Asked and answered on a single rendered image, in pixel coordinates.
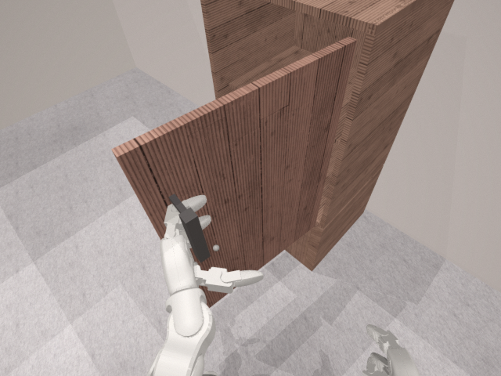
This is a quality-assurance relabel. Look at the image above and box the handle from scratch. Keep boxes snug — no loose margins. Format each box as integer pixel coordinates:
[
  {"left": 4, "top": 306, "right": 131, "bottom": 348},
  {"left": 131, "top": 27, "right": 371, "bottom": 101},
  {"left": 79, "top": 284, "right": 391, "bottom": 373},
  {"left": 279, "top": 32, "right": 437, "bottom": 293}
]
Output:
[{"left": 169, "top": 194, "right": 211, "bottom": 263}]

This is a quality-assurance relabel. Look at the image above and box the left robot hand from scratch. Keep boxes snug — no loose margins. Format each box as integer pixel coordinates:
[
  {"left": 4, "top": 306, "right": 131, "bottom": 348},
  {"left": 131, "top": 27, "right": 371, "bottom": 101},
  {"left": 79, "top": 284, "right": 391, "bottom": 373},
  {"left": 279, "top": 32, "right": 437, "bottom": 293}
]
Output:
[{"left": 160, "top": 195, "right": 264, "bottom": 297}]

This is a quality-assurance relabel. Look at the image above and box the cupboard door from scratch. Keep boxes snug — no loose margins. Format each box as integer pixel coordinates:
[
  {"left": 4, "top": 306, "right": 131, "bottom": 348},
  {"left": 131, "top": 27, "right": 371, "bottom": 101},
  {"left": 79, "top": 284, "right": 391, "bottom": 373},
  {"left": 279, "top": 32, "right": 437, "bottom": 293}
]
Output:
[{"left": 111, "top": 37, "right": 357, "bottom": 308}]

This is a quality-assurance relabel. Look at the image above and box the left robot forearm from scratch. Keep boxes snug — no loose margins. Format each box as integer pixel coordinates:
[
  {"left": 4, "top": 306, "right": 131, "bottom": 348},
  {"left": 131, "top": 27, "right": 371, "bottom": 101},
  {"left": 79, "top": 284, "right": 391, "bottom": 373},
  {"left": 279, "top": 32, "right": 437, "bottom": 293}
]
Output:
[{"left": 146, "top": 287, "right": 216, "bottom": 376}]

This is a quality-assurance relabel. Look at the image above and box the right robot hand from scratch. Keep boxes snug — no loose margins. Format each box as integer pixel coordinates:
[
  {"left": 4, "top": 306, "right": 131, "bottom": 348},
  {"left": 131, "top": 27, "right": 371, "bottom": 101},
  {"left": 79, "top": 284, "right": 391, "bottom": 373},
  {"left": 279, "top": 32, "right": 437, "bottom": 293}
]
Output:
[{"left": 362, "top": 324, "right": 420, "bottom": 376}]

